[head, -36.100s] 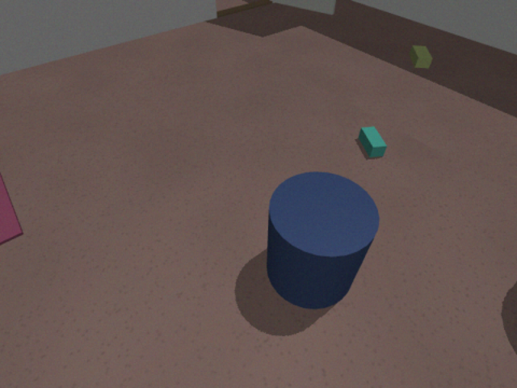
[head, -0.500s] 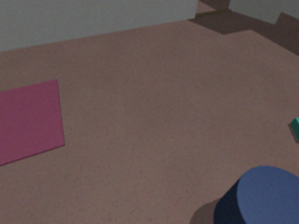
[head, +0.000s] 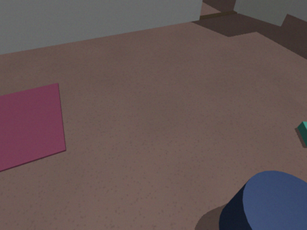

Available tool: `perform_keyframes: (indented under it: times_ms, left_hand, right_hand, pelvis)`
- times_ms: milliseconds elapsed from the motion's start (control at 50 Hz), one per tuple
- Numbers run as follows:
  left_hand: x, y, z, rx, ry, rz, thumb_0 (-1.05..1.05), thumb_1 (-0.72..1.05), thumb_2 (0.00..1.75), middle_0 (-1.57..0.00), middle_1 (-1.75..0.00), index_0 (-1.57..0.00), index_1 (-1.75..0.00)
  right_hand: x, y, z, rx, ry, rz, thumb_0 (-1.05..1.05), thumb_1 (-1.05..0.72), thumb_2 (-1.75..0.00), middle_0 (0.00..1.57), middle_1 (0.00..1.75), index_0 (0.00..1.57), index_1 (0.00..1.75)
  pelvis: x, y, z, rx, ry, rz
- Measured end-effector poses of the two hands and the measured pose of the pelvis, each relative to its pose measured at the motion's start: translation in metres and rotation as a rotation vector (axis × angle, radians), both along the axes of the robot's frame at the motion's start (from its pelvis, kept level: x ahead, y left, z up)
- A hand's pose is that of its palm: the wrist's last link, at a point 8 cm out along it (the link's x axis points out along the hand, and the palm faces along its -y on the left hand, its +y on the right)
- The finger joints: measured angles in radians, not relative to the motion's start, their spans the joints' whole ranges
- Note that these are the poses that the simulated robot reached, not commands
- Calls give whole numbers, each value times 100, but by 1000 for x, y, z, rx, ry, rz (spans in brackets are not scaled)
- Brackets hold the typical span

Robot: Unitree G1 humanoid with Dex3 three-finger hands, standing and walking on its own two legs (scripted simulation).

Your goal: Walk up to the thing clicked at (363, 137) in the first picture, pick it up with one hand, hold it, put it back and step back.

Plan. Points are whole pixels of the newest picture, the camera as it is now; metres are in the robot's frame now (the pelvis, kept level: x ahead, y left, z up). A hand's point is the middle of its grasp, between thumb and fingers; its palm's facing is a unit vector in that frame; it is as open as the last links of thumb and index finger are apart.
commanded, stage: stand
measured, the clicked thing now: out of the picture +1.00 -1.22 -0.74
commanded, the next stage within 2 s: walk up in 0.44 s
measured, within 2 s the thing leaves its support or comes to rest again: neither
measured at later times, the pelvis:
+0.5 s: pelvis +0.01 +0.00 +0.00, yaw +1 degrees
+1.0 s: pelvis +0.17 +0.09 -0.01, yaw +0 degrees
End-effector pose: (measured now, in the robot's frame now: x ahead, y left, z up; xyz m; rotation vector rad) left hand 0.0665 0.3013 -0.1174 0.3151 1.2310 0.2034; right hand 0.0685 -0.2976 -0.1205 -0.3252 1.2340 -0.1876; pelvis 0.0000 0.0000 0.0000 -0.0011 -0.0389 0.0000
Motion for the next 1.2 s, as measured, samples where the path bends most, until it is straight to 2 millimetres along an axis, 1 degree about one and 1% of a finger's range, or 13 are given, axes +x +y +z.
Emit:
perform_keyframes:
  times_ms: [240, 460, 520, 580, 640, 700, 740, 780, 820, 920, 1020, 1120, 1200]
  left_hand:
    - [-4, -1, -1, 1, 18, 3, 1, 90, 90, -20, -30, -20, -30]
    - [4, -1, 0, -6, 0, -4, 1, 90, 90, -20, -30, -20, -30]
    - [5, 6, 3, -19, -44, 11, 1, 90, 90, -20, -30, -20, -30]
    - [1, 23, 8, -7, -79, 47, 1, 90, 90, -20, -30, -20, -30]
    - [-9, 47, 9, 15, -53, 78, 1, 90, 90, -20, -30, -20, -30]
    - [-14, 76, 2, 30, 3, 101, 1, 90, 90, -20, -30, -20, -30]
    - [-8, 97, -9, 35, 34, 109, 1, 90, 90, -20, -30, -20, -30]
    - [8, 115, -22, 44, 58, 94, 1, 90, 90, -20, -30, -20, -30]
    - [31, 122, -28, 40, 70, 73, 1, 90, 90, -20, -30, -20, -30]
    - [111, 113, -15, -28, -26, 7, 2, 91, 90, -20, -30, -19, -30]
    - [183, 108, -3, -49, -70, -50, 1, 90, 90, -20, -30, -20, -30]
    - [257, 101, 2, -30, -61, -93, 1, 90, 90, -20, -30, -20, -30]
    - [334, 85, 2, -7, -85, -126, 1, 90, 90, -20, -30, -20, -30]
  right_hand:
    - [-3, -1, -2, 0, 20, -1, 1, -90, -90, 20, 30, 20, 30]
    - [3, -1, 0, 5, -1, -3, 1, -90, -90, 20, 30, 20, 30]
    - [8, -6, 3, 7, -12, 12, 1, -90, -90, 20, 30, 20, 30]
    - [23, -9, 10, -20, 2, 44, 1, -90, -90, 20, 30, 20, 30]
    - [51, -7, 18, -42, -18, 74, 1, -90, -90, 20, 30, 20, 30]
    - [84, 3, 26, -65, -64, 92, 1, -90, -90, 20, 30, 20, 30]
    - [104, 12, 28, -87, -103, 94, 1, -90, -90, 20, 30, 20, 30]
    - [118, 21, 26, -114, -148, 81, 1, -90, -90, 20, 30, 20, 30]
    - [121, 30, 26, -122, -175, 48, 1, -90, -90, 20, 30, 20, 30]
    - [120, 51, 31, -93, -119, -11, 1, -90, -90, 20, 30, 20, 30]
    - [133, 64, 24, -55, -66, -43, 1, -90, -90, 20, 30, 20, 30]
    - [164, 64, 9, -18, -13, -75, 1, -90, -90, 20, 30, 21, 30]
    - [201, 53, -10, -1, 38, -89, 1, -90, -90, 20, 30, 21, 30]
  pelvis:
    - [2, -1, 0, 0, 6, -1]
    - [5, -1, 0, -1, 7, -2]
    - [12, 1, -2, -8, 21, 20]
    - [21, 9, -1, 0, 27, 39]
    - [33, 23, -2, -8, 20, 46]
    - [52, 39, -7, -23, 12, 53]
    - [69, 53, -16, -30, 10, 55]
    - [85, 65, -27, -4, 4, 43]
    - [99, 73, -29, 7, 1, 30]
    - [139, 85, -12, 12, -9, 19]
    - [184, 89, -6, 26, -14, 1]
    - [239, 82, -10, 36, -4, -14]
    - [293, 70, -21, 39, 16, -15]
